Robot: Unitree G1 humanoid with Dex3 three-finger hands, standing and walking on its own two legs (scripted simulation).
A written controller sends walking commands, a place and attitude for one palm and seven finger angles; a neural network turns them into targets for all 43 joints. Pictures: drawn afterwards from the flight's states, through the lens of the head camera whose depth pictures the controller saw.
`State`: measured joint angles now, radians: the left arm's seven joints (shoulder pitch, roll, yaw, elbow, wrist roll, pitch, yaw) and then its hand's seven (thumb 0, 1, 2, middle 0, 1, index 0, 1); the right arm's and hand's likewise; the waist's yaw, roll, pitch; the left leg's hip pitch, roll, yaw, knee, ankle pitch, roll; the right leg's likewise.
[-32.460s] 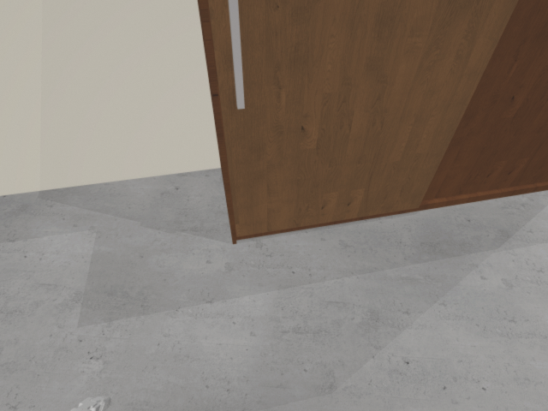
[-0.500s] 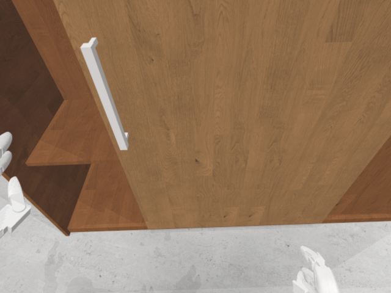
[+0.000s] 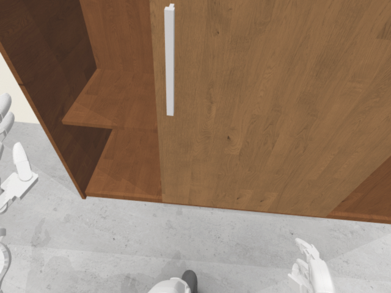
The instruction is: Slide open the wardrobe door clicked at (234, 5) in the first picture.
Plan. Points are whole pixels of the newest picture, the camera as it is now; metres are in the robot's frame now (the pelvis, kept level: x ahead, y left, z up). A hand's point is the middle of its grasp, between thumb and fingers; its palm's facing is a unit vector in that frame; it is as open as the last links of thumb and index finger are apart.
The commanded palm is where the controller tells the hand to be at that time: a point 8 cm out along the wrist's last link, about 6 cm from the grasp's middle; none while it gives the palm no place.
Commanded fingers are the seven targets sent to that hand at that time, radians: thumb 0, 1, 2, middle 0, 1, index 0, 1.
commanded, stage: step back with the hand held close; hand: left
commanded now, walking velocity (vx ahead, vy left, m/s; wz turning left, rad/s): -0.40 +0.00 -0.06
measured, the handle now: (171, 66) +0.65 +0.14 +0.13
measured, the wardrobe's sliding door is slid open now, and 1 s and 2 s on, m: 0.43 0.43 0.43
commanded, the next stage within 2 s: stop stepping back and stand still in 0.06 s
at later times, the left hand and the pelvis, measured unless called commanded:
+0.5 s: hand out of the picture +0.02 +0.35 +0.22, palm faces +0.32 -0.88 -0.36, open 7.5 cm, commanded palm -0.03 +0.42 +0.20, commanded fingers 0.00 0.90 0.90 -0.20 -0.30 -0.20 -0.30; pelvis -0.19 +0.12 +0.03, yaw -2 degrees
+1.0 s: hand out of the picture -0.17 +0.43 +0.22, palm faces +0.41 -0.80 -0.44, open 7.5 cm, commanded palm -0.22 +0.48 +0.20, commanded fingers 0.00 0.90 0.90 -0.20 -0.30 -0.20 -0.30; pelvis -0.37 +0.18 +0.02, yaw -2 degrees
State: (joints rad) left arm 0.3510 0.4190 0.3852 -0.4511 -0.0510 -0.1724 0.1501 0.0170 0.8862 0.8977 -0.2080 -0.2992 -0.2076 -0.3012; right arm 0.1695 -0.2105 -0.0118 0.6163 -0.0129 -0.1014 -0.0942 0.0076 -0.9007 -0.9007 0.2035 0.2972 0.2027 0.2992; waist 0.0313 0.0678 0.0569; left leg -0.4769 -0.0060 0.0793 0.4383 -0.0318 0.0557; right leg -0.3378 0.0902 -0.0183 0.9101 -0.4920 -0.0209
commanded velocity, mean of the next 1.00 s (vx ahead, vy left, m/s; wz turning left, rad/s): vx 0.23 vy -0.13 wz -0.02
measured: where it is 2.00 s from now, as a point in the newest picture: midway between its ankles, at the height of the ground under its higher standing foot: outside the picture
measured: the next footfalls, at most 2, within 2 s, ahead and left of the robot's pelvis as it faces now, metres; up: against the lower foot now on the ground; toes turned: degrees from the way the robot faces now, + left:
right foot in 0.08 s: -0.02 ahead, -0.12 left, +0.00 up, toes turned +0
left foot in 0.22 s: +0.06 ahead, +0.14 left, +0.00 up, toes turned -2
